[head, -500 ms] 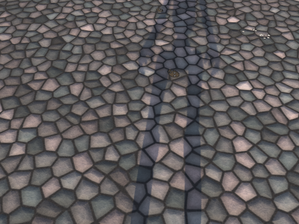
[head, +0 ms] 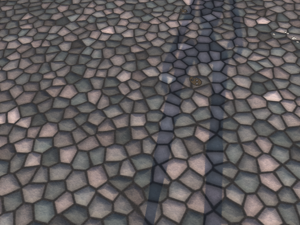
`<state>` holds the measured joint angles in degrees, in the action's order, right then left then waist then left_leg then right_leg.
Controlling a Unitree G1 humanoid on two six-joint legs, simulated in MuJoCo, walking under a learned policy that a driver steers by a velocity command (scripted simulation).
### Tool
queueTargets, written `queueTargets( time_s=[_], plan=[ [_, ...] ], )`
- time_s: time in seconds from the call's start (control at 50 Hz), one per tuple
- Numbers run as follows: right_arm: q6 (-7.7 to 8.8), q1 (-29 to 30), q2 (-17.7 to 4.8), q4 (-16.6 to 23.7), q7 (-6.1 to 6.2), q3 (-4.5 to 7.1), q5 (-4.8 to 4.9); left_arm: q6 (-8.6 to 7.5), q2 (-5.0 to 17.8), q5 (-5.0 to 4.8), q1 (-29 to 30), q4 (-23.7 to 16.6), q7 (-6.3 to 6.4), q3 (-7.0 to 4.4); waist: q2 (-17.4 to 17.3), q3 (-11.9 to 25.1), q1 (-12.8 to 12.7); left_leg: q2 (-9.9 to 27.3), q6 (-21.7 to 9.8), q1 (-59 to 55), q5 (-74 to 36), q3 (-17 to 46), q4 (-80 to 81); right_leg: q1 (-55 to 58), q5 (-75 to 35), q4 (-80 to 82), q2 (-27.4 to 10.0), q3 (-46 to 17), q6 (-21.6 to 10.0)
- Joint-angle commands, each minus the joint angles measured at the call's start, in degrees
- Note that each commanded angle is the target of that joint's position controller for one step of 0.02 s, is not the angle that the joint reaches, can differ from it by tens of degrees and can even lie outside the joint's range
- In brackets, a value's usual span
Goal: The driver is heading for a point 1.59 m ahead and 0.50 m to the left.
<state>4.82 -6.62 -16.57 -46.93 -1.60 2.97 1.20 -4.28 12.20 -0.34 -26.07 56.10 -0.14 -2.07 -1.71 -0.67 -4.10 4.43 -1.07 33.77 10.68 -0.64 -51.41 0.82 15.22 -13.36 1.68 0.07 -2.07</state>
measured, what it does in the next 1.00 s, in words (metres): walks ahead: left foot, then right foot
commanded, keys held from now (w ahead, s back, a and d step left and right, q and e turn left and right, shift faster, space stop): w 0.76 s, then w+q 0.24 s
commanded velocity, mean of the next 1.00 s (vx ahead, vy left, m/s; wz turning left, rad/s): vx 0.48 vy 0.00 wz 0.05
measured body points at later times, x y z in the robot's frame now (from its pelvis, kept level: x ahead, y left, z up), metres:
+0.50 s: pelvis +0.27 +0.07 +0.00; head +0.29 +0.08 +0.45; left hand +0.42 +0.35 -0.11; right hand +0.30 -0.20 -0.13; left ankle +0.26 +0.14 -0.75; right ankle +0.40 -0.11 -0.67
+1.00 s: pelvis +0.57 +0.01 +0.00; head +0.59 +0.01 +0.45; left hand +0.62 +0.29 -0.13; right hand +0.68 -0.26 -0.13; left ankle +0.59 +0.18 -0.67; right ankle +0.58 -0.08 -0.75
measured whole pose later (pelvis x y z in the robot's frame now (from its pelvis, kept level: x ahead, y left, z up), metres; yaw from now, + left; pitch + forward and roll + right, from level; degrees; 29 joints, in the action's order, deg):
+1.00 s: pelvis +0.57 +0.01 +0.00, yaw +5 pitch +0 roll -2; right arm 2.8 -13.9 -17.3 -50.9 0.4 3.5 1.9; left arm -6.3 14.3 0.8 -14.1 51.8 -1.2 -3.1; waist -3.0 -2.0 -1.2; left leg 5.7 -1.3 33.5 14.7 4.4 -62.4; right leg -8.5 9.2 -17.4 2.5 8.1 -3.3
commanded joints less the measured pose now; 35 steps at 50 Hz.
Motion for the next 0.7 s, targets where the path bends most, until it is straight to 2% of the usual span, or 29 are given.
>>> queueTargets(
  time_s=[0.02, 0.06, 0.1, 0.14, 0.16, 0.18, 0.2, 0.22, 0.24, 0.26, 0.28, 0.3, 0.32, 0.34, 0.36, 0.4, 0.44, 0.48, 0.56, 0.64, 0.7],
  plan=[
    [0.84, 11.2, 0.4, 6.6, -0.79, -1.0, -0.06, -0.3, 10.2, 0.11, -0.2, -2.5, 1.12, -1.63, 6.0, -5.8, -0.9, -1.2, 1.6, 3.9, -8.5, -2.1, 12.9, -2.7, -15.7, 7.5, -11.7, -7.2, -8.4],
    [0.65, 13.4, -0.7, 7.6, -0.88, -0.95, 0.33, -0.48, 11.2, -0.26, -1.8, -1.7, 1.22, -1.88, 7.2, -6.8, -1.1, -2.2, 1.4, -0.5, -11.8, -2.3, 17.1, -4.5, -14.4, 8.9, -12.9, -6.7, -8.4],
    [0.58, 14.2, -2.4, 8.4, -1.0, -0.63, 0.57, -0.57, 11.2, -0.89, -1.5, -1.1, 1.18, -2.08, 7.5, -7.7, 0.0, -2.0, -0.2, -1.2, -12.8, -0.7, 19.9, -2.1, -16.4, 8.4, -14.8, -6.2, -7.6],
    [0.74, 12.6, -4.2, 8.4, -1.13, 0.07, 0.39, -0.27, 11.8, -0.88, -0.5, -1.0, 1.1, -2.46, 7.5, -5.9, 2.2, -2.7, -2.2, -3.9, -10.8, -0.5, 21.2, 2.0, -26.2, 4.5, -16.1, -5.1, -6.3],
    [0.72, 9.7, -5.5, 7.7, -0.99, 0.69, 0.25, 0.03, 12.4, -0.63, 0.2, -1.2, 1.09, -2.75, 8.2, -3.1, 4.1, -4.0, -3.2, -8.2, -9.2, -1.4, 20.9, 3.5, -36.3, 0.2, -16.1, -4.3, -5.6],
    [0.53, 3.0, -7.1, 5.9, -0.65, 1.74, 0.22, 0.54, 12.7, -0.3, 0.9, -1.3, 1.08, -2.87, 8.5, 1.4, 7.8, -5.8, -4.7, -16.7, -7.9, -2.7, 20.6, 3.1, -45.8, -8.0, -14.8, -2.7, -4.5],
    [0.16, -6.8, -8.9, 2.9, -0.12, 2.94, 0.35, 1.04, 12.0, 0.13, 1.1, -1.7, 1.19, -2.55, 7.8, 7.2, 12.2, -5.8, -6.2, -29.7, -7.5, -2.7, 20.1, -1.9, -46.9, -19.8, -12.3, -1.1, -2.8],
    [-0.3, -16.3, -13.0, 0.9, 0.61, 3.89, -0.35, 1.16, 9.0, 1.47, -0.6, -3.2, 1.3, -1.44, -1.4, 15.3, 14.0, 6.4, -9.6, -47.1, -3.3, 12.4, 19.2, -15.9, -25.5, -39.2, -8.3, 0.5, -1.3],
    [-0.14, -17.4, -14.7, -0.3, -0.37, 3.74, -0.95, -0.06, 0.6, 0.1, -8.7, -2.8, 0.61, 0.63, -17.7, 23.6, 8.5, 17.8, -18.3, -58.8, 16.6, 42.6, 31.9, -33.0, 16.3, -57.1, 2.4, -4.2, 1.1],
    [0.19, -13.8, -8.7, 0.2, -0.57, 2.29, -0.38, -1.35, 7.6, -1.57, -3.1, -2.9, 0.31, -0.91, -10.4, 16.0, 10.0, 15.9, -15.5, -52.5, 23.4, 44.3, 37.6, -39.1, 16.2, -63.3, -0.7, -8.8, 0.1],
    [0.56, -8.8, -6.6, 0.9, -0.51, 1.67, -0.25, -2.07, 10.7, -2.72, 3.4, -5.0, 0.2, -1.82, -6.3, 7.1, 9.0, 14.4, -13.2, -43.8, 19.1, 35.0, 38.2, -41.9, 10.5, -63.3, -3.6, -6.9, -1.0],
    [0.95, -4.9, -6.1, 1.5, -0.61, 1.45, -0.71, -2.39, 10.4, -2.28, 6.0, -5.4, 0.65, -1.77, -0.5, 3.8, 7.1, 12.4, -12.3, -35.6, 10.0, 28.1, 39.2, -39.1, 5.0, -60.7, -6.5, -5.9, -1.2],
    [1.32, -2.8, -5.2, 1.6, -0.78, 1.26, -1.43, -2.24, 9.8, -1.28, 6.7, -5.6, 0.98, -2.12, 0.3, 1.8, 5.3, 10.4, -12.1, -29.5, 3.2, 22.8, 40.2, -36.6, 1.7, -57.7, -8.4, -5.5, -1.0],
    [1.71, -2.6, -4.3, 1.3, -0.9, 0.99, -2.12, -1.79, 9.1, -0.69, 5.9, -5.4, 0.95, -2.18, -1.1, 2.1, 3.9, 8.6, -11.6, -26.1, -3.5, 18.8, 40.8, -32.6, 0.1, -55.8, -9.9, -6.2, -1.0],
    [1.85, -2.2, -4.0, 0.8, -0.92, 0.96, -1.97, -1.15, 7.5, -0.73, 4.7, -5.3, 0.98, -2.06, -2.3, 2.6, 2.6, 8.1, -12.3, -24.8, -2.4, 17.3, 42.5, -31.6, -0.5, -54.0, -10.3, -5.9, -0.6],
    [2.24, -3.2, -4.7, -0.2, -0.66, 1.01, -1.55, -0.07, 6.9, -0.66, 6.4, -6.0, 1.18, -2.03, -2.0, 0.3, 2.3, 8.1, -13.4, -21.3, -2.4, 14.8, 45.2, -32.9, -1.6, -50.5, -11.1, -5.2, 0.4],
    [2.19, -5.4, -5.7, -1.2, 0.03, 1.2, -1.31, 0.29, 7.6, 0.03, 11.5, -8.0, 1.29, -2.15, -0.6, -2.1, 3.3, 7.6, -13.5, -22.0, -4.0, 12.6, 46.7, -37.8, -6.5, -44.2, -11.6, -4.8, 1.7],
    [1.79, -7.8, -6.6, -2.1, 0.77, 1.33, -1.12, -0.11, 7.5, 0.46, 15.7, -9.4, 1.08, -2.11, 0.1, -2.8, 4.5, 6.6, -12.5, -23.9, -6.9, 10.2, 46.8, -40.2, -13.6, -36.8, -11.1, -4.2, 2.4],
    [1.21, -12.5, -7.8, -4.0, 1.53, 1.33, -0.55, -1.06, 5.7, 0.02, 23.9, -11.7, 0.08, -1.14, 0.1, -3.4, 7.6, 4.9, -10.4, -25.6, -9.3, 5.6, 46.7, -36.8, -23.5, -23.1, -8.3, -1.2, 2.4],
    [-0.04, -17.3, -7.8, -6.3, 1.64, 1.28, -0.29, -1.57, 5.9, -0.51, 30.7, -14.6, -1.3, -0.59, -0.1, -4.7, 9.6, 7.5, -10.4, -34.1, -12.3, 5.7, 43.5, -39.1, -21.4, -17.0, -6.7, -0.8, 1.6],
    [-1.17, -17.8, -8.7, -7.0, 1.99, 1.69, -0.24, -2.01, 7.3, -0.7, 31.6, -16.0, -2.33, -0.8, -1.4, -3.7, 8.2, 10.2, -9.5, -40.2, -20.2, 6.5, 38.9, -37.9, -14.7, -14.3, -5.4, -0.6, -0.4]
  ],
)
Keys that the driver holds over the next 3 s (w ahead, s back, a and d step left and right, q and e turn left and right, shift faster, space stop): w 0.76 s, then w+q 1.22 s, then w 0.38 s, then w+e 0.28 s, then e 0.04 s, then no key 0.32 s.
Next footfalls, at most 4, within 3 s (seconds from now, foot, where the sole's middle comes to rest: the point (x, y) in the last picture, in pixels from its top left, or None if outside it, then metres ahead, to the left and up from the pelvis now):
0.20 left None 0.30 0.15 -0.78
0.76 right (190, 199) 0.62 -0.08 -0.78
1.32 left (136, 149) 0.88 0.20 -0.78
1.80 right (153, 102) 1.22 0.13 -0.78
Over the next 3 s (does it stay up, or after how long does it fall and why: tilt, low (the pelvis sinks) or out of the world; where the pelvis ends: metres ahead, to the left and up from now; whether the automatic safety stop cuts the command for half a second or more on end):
stays up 1.47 0.52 -0.01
